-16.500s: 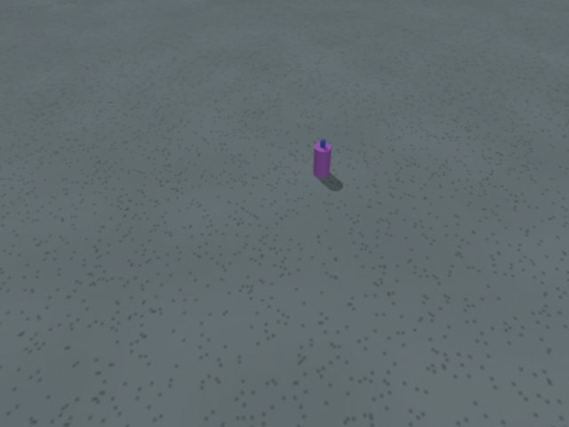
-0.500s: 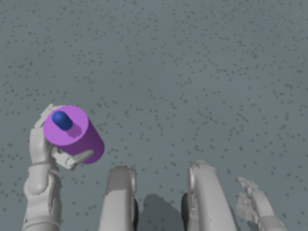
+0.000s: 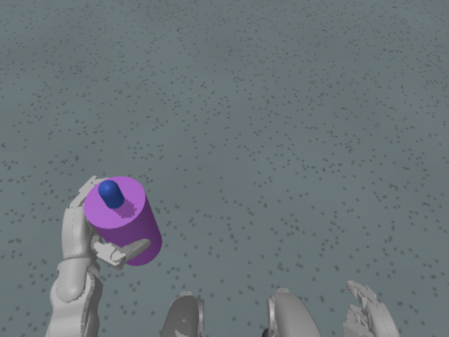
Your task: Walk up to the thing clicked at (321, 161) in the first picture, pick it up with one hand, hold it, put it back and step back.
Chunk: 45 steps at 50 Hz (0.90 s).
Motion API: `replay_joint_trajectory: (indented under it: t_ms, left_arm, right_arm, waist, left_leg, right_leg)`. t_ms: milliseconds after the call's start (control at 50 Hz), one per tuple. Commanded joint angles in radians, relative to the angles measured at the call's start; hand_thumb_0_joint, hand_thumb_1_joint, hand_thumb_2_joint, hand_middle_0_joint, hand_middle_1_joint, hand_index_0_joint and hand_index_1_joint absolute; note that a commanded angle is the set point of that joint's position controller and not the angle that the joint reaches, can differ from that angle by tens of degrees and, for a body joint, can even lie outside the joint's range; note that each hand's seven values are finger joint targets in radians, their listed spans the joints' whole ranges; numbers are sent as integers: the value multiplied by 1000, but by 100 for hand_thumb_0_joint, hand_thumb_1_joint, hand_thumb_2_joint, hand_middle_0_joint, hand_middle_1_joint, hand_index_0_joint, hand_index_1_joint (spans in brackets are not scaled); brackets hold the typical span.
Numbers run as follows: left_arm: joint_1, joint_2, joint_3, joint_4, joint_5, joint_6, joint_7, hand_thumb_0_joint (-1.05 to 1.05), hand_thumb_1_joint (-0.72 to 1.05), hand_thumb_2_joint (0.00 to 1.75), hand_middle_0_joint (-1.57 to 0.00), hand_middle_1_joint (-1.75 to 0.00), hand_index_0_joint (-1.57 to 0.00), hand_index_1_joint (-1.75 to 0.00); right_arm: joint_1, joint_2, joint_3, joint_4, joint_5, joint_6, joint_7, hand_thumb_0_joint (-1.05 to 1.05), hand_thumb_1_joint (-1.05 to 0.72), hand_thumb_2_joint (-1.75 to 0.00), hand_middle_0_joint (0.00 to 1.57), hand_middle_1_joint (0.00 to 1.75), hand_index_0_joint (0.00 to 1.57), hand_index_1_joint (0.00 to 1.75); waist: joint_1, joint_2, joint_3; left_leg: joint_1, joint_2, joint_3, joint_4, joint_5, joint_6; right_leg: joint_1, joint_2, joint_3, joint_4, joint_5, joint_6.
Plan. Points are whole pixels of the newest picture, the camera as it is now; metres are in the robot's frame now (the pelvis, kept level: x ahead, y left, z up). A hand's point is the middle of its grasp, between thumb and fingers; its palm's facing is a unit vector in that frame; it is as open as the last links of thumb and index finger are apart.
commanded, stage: lift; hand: left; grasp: from the side
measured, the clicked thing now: (126, 220) +0.33 +0.19 +0.02
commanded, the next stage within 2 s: hold in 1.02 s
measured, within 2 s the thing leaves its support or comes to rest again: neither
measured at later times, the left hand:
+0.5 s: hand (116, 195) +0.34 +0.18 +0.09, palm faces +0.12 -0.99 -0.04, open 11.8 cm
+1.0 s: hand (116, 179) +0.35 +0.17 +0.12, palm faces +0.12 -0.99 -0.03, open 11.8 cm
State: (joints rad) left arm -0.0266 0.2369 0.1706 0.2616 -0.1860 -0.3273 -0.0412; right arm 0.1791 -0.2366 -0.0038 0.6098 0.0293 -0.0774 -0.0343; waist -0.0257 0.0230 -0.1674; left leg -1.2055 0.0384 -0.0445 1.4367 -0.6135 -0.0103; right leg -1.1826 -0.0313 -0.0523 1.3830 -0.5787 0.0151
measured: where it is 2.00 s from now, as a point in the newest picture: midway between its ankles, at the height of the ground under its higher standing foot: outside the picture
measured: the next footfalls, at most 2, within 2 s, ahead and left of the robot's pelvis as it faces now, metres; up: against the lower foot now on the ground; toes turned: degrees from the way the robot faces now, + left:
none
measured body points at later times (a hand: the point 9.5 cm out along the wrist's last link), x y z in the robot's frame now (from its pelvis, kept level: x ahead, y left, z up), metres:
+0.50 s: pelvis +0.02 +0.00 +0.07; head +0.09 +0.01 +0.51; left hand +0.33 +0.23 +0.10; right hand +0.15 -0.24 -0.04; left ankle +0.03 +0.12 -0.59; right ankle +0.04 -0.13 -0.59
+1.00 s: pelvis +0.03 +0.00 +0.09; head +0.08 +0.00 +0.54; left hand +0.33 +0.22 +0.13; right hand +0.16 -0.25 -0.01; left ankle +0.03 +0.12 -0.59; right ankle +0.04 -0.13 -0.59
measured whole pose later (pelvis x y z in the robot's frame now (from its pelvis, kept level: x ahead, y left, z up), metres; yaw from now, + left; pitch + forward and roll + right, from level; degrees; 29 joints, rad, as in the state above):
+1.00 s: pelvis +0.03 +0.00 +0.09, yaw +0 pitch +9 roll -1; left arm -0.07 0.20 0.13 0.41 -0.16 -0.35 -0.04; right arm 0.23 -0.22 0.01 0.65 0.00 -0.03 -0.04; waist -0.02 0.01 -0.05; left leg -0.65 0.04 -0.02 0.96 -0.47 -0.01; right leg -0.63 -0.02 -0.04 0.92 -0.44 0.01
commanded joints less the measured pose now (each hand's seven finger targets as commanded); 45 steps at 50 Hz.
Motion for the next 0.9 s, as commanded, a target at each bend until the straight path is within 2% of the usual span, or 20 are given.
replay_joint_trajectory:
  t_ms: [0,20,80,140,180,200,240,260,300,360,420,440,480,500,520,560,600,720,820,880]
  left_arm:
    - [-255,149,72,-281,-30,-113,-11,0,-6,120,-118,-133,-120,-134]
    - [-255,117,38,-250,-27,-110,-15,0,-9,120,-117,-134,-119,-134]
    - [-259,146,65,-256,-22,-115,-6,0,-9,120,-118,-134,-120,-134]
    - [-295,145,53,-316,-21,-125,-2,0,-5,120,-118,-133,-120,-134]
    - [-255,91,14,-219,-22,-112,-4,0,-5,122,-120,-136,-122,-136]
    - [-304,138,60,-266,-22,-119,3,0,-5,121,-119,-134,-121,-135]
    - [-288,107,28,-215,-13,-115,4,0,-6,120,-117,-133,-119,-134]
    - [-340,151,54,-328,-13,-126,11,0,-6,120,-117,-134,-119,-134]
    - [-273,104,19,-229,-9,-111,9,0,-6,123,-120,-136,-121,-137]
    - [-320,106,36,-230,-23,-115,9,0,-8,122,-117,-135,-119,-135]
    - [-309,83,11,-170,-8,-113,7,0,-5,123,-116,-135,-118,-135]
    - [-340,132,45,-222,-5,-123,9,0,-5,123,-117,-134,-118,-135]
    - [-340,137,42,-224,-3,-127,4,0,-6,121,-116,-134,-118,-134]
    - [-318,105,23,-200,-10,-124,-1,0,-5,122,-116,-134,-118,-135]
    - [-365,126,35,-270,-15,-130,0,0,-4,122,-115,-133,-117,-134]
    - [-310,64,1,-157,-19,-116,-3,0,-6,122,-115,-134,-117,-134]
    - [-353,106,37,-175,-18,-122,3,0,-5,123,-115,-133,-116,-134]
    - [-351,84,18,-156,-14,-137,-7,0,-8,122,-114,-133,-115,-134]
    - [-372,122,44,-196,-7,-147,-4,0,-8,123,-115,-134,-116,-135]
    - [-376,89,17,-177,-13,-143,-5,0,-7,124,-115,-135,-116,-136]
  right_arm:
    - [29,-133,-50,-94,1,-46,-12,0,-89,-90,20,30,20,30]
    - [28,-133,-47,-95,-2,-47,-10,0,-90,-90,20,30,20,30]
    - [27,-134,-47,-97,-2,-46,-8,0,-90,-90,20,30,20,30]
    - [43,-124,-38,-92,-9,-40,-8,0,-90,-90,20,30,20,30]
    - [39,-126,-35,-90,-9,-40,-9,0,-90,-90,20,30,20,30]
    - [44,-128,-40,-87,-11,-40,-9,0,-90,-90,20,30,20,30]
    - [47,-126,-35,-89,-16,-35,-11,0,-90,-90,20,30,20,30]
    - [55,-126,-38,-89,-17,-32,-11,0,-90,-90,20,30,20,30]
    - [55,-115,-31,-87,-17,-26,-15,0,-90,-90,20,30,20,30]
    - [41,-111,-31,-88,-17,-27,-16,0,-90,-90,20,30,20,30]
    - [40,-121,-32,-94,-21,-23,-15,0,-90,-90,20,30,20,30]
    - [43,-121,-35,-90,-22,-20,-16,0,-90,-90,20,30,20,30]
    - [46,-112,-31,-91,-20,-17,-18,0,-90,-90,20,30,20,30]
    - [47,-110,-29,-87,-20,-17,-19,0,-90,-90,20,30,20,30]
    - [46,-107,-28,-87,-22,-17,-19,0,-90,-90,20,30,20,30]
    - [46,-105,-25,-83,-22,-18,-20,0,-90,-90,20,30,20,30]
    - [45,-112,-31,-75,-22,-20,-21,0,-90,-90,20,30,20,30]
    - [40,-109,-30,-76,-28,-12,-20,0,-90,-90,20,30,20,30]
    - [45,-109,-33,-75,-29,-1,-21,0,-90,-90,20,30,20,30]
    - [47,-109,-33,-68,-29,1,-21,0,-90,-90,20,30,20,30]
  waist:
    - [-1,66,-344]
    - [-14,60,-345]
    - [2,65,-342]
    - [2,80,-363]
    - [-12,50,-300]
    - [-3,55,-327]
    - [-6,63,-321]
    - [12,86,-357]
    - [-5,41,-298]
    - [0,33,-273]
    - [-4,42,-262]
    - [9,56,-278]
    - [5,26,-262]
    - [1,32,-263]
    - [2,57,-272]
    - [-13,5,-236]
    - [-4,28,-237]
    - [-11,24,-229]
    - [6,37,-257]
    - [-5,33,-232]
  left_leg:
    - [369,-28,-21,-303,240,12]
    - [380,-30,-15,-310,246,13]
    - [434,-29,-13,-351,275,10]
    - [496,-30,-12,-383,329,7]
    - [484,-30,-8,-399,330,10]
    - [498,-30,-7,-405,336,11]
    - [539,-25,-9,-427,368,5]
    - [576,-26,-12,-442,387,1]
    - [564,-29,-6,-462,361,7]
    - [544,-32,5,-484,331,11]
    - [592,-27,1,-517,348,5]
    - [610,-27,0,-522,359,3]
    - [607,-32,10,-538,347,9]
    - [622,-32,12,-542,363,8]
    - [638,-34,14,-549,360,7]
    - [628,-30,13,-555,377,10]
    - [639,-32,23,-558,397,11]
    - [673,-33,26,-583,406,11]
    - [704,-34,31,-600,443,9]
    - [721,-31,35,-610,457,9]
  right_leg:
    - [270,36,8,-249,243,-35]
    - [289,34,11,-267,255,-34]
    - [333,35,7,-297,275,-36]
    - [385,40,0,-318,319,-37]
    - [391,42,-1,-342,327,-35]
    - [413,42,2,-351,334,-35]
    - [424,42,-3,-363,353,-38]
    - [444,42,-5,-365,362,-39]
    - [470,43,-5,-403,348,-35]
    - [514,42,4,-436,338,-30]
    - [519,42,-1,-453,347,-34]
    - [530,42,-2,-456,351,-35]
    - [581,40,4,-482,350,-30]
    - [583,41,5,-485,367,-31]
    - [588,41,7,-492,366,-31]
    - [606,45,2,-507,385,-29]
    - [624,40,12,-519,412,-27]
    - [665,39,12,-545,426,-26]
    - [715,37,15,-560,461,-26]
    - [714,39,15,-572,479,-25]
